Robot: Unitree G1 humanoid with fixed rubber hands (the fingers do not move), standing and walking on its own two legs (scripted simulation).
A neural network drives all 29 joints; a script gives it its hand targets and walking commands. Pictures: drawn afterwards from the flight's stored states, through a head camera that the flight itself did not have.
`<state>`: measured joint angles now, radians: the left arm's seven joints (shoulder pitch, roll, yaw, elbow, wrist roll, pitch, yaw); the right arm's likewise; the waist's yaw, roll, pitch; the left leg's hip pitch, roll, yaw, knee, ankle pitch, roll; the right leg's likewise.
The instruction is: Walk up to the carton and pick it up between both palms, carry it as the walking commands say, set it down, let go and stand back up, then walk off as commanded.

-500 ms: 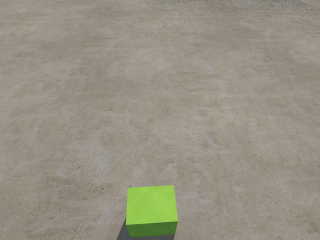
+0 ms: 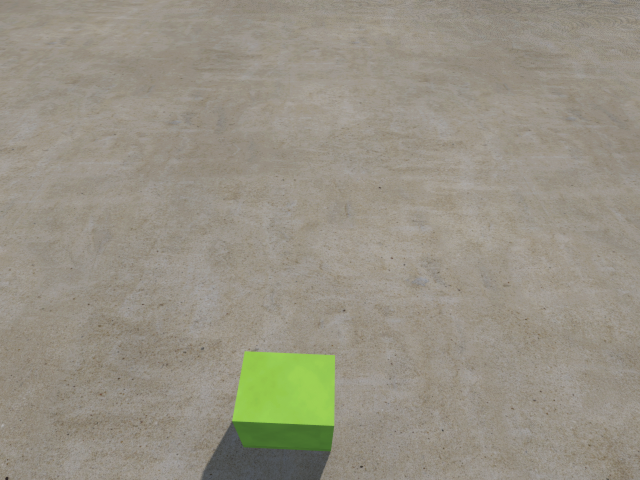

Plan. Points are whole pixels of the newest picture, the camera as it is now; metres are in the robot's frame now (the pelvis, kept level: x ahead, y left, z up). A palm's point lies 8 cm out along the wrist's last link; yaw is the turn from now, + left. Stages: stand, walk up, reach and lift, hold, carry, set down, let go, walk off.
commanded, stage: walk off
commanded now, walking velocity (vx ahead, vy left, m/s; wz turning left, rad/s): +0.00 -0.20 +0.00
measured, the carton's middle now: (288, 402) +0.47 +0.11 -0.65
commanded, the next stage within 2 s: none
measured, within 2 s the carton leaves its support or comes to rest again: neither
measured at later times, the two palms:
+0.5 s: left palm out of the picture +0.01 +0.12 -0.13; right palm out of the picture -0.02 -0.38 -0.14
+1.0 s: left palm out of the picture +0.07 +0.04 -0.13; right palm out of the picture -0.04 -0.42 -0.11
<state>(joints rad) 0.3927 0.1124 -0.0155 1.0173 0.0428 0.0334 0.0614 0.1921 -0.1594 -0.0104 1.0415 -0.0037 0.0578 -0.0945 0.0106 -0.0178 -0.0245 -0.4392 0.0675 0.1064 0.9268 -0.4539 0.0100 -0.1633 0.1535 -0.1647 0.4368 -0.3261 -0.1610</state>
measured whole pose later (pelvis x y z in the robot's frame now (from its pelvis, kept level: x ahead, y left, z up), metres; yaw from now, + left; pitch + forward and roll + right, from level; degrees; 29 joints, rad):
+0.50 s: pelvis +0.00 -0.12 +0.00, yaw -1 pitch +2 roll -1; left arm 0.33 0.16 0.03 0.94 0.05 0.02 0.02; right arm 0.28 -0.25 -0.06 1.06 -0.03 0.06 -0.06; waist 0.00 0.05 0.03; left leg -0.48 0.11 0.07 1.09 -0.55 0.00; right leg -0.30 -0.06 -0.08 0.60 -0.32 0.02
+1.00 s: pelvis +0.02 -0.20 +0.01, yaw -2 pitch +3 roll -3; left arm 0.25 0.20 0.09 0.96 0.03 0.08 0.00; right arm 0.38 -0.15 -0.02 1.06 -0.04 -0.01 -0.07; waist -0.05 0.00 0.02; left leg -0.22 0.13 0.14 0.50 -0.31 -0.01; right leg -0.47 -0.07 -0.04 0.89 -0.33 0.09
